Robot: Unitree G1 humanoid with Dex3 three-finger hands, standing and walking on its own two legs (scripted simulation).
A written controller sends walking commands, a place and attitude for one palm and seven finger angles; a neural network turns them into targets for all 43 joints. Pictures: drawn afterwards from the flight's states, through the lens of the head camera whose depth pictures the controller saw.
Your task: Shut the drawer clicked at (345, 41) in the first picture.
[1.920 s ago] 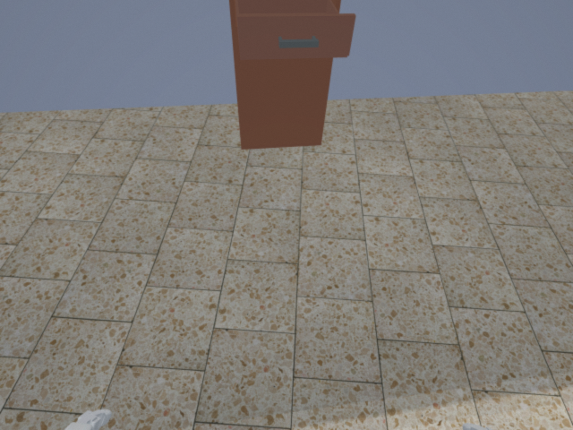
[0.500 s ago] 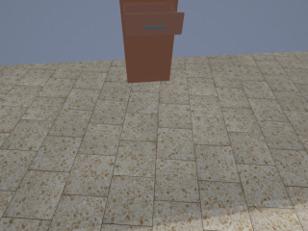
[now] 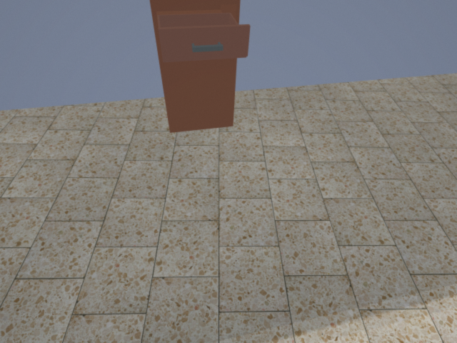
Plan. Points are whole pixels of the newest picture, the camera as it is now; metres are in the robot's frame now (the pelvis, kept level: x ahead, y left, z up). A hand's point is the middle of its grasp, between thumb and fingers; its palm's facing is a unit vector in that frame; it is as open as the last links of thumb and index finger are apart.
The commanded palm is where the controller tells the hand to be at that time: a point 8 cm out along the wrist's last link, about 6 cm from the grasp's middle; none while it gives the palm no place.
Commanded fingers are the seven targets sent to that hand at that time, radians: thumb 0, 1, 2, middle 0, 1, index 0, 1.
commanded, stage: walk to a spot facing it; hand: left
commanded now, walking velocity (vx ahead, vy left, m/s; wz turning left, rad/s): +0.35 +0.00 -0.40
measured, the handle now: (207, 46) +1.30 +0.20 -0.04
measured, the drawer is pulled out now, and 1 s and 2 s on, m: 0.30 0.30 0.30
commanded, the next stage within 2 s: turn to face it in 1.80 s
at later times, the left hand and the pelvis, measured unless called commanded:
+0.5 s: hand out of the picture +0.14 +0.13 -0.17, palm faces -0.04 -0.99 -0.14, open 7.4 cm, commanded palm none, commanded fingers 0.00 0.90 0.90 -0.20 -0.30 -0.20 -0.30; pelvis +0.17 -0.03 +0.01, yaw -7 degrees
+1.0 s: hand (189, 203) +0.50 +0.15 -0.16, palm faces -0.22 -0.96 -0.15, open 7.4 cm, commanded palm none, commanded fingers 0.00 0.90 0.90 -0.20 -0.30 -0.20 -0.30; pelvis +0.39 -0.01 +0.01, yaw -15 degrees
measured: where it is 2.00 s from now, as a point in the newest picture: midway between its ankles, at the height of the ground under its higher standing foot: (264, 235)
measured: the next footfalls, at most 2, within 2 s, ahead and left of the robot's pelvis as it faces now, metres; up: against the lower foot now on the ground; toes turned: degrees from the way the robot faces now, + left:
right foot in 0.16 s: +0.11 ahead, -0.13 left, +0.00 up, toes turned -9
left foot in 0.60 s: +0.40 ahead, +0.08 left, +0.00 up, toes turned +1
